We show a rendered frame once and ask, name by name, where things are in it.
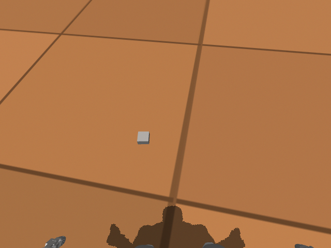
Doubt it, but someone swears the small box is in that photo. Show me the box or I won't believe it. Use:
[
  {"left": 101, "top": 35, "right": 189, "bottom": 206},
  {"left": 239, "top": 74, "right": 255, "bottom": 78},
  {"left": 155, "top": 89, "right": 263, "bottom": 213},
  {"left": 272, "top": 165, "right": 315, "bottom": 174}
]
[{"left": 137, "top": 131, "right": 150, "bottom": 144}]

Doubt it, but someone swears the left robot hand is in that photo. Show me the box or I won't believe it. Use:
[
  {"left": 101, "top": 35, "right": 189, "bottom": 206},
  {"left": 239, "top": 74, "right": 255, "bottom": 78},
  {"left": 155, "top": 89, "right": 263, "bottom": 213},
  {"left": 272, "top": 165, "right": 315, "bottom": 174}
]
[{"left": 42, "top": 236, "right": 66, "bottom": 248}]

